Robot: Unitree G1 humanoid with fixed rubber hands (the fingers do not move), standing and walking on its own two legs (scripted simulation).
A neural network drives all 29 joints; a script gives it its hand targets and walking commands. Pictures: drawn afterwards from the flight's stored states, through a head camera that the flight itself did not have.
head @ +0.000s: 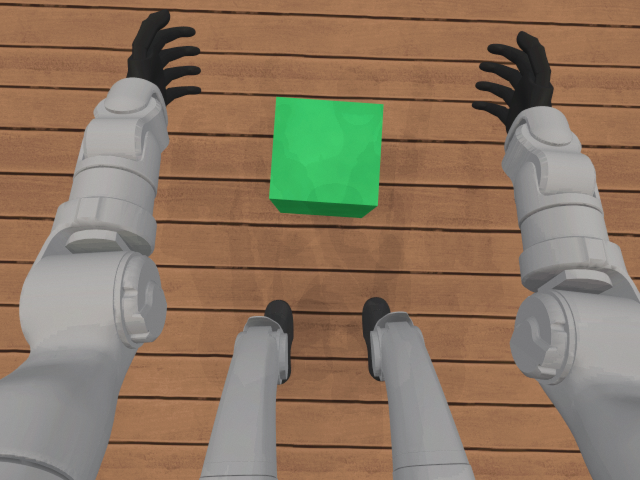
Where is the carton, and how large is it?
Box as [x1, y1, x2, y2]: [269, 97, 383, 217]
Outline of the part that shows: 276,97 269,198 279,211 291,213 362,217 377,205 383,104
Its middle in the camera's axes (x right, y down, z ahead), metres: +0.01 -0.16 +0.87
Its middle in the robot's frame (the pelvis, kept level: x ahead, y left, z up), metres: +0.54 -0.02 -0.53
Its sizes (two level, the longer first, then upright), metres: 0.210 0.200 0.250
